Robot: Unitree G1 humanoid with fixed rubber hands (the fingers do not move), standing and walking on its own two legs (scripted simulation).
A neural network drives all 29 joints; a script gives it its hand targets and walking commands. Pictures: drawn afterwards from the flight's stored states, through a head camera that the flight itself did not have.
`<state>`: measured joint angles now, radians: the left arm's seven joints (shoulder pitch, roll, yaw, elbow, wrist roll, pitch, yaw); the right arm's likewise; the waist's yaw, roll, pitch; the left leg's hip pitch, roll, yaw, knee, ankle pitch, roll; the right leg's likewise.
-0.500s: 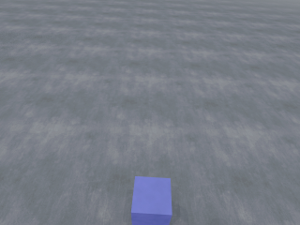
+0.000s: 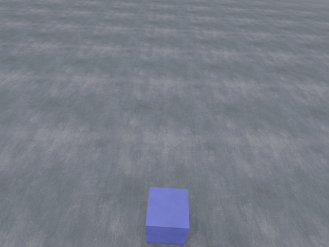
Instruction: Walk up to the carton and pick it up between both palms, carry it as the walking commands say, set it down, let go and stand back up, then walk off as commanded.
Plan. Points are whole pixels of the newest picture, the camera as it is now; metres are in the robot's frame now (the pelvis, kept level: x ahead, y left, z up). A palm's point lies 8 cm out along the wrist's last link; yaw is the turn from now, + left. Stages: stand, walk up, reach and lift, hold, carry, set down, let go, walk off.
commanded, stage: stand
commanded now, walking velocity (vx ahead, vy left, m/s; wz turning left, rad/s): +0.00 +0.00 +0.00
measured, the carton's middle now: (166, 216) +0.48 -0.03 -0.66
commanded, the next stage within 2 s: walk off in 0.36 s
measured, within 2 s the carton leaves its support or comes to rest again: neither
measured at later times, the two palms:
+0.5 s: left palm out of the picture +0.08 +0.31 -0.11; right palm out of the picture +0.08 -0.31 -0.10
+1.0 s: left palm out of the picture -0.02 +0.26 -0.14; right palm out of the picture +0.00 -0.29 -0.14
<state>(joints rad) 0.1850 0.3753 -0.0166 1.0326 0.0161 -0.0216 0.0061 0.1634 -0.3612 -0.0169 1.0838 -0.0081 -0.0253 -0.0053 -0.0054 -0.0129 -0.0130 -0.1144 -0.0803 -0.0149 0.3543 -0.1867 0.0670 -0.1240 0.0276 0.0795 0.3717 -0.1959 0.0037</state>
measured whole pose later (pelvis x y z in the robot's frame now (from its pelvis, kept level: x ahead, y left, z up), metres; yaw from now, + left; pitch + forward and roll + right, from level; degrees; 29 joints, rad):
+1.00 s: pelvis -0.04 -0.01 -0.01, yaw +1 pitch -1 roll +0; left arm 0.23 0.28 -0.02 1.05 0.03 0.06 0.03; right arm 0.18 -0.29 -0.02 1.10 -0.01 0.06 -0.02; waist -0.01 0.00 0.04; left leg -0.28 -0.07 -0.02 0.50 -0.26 0.03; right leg -0.27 0.03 0.05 0.47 -0.18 -0.01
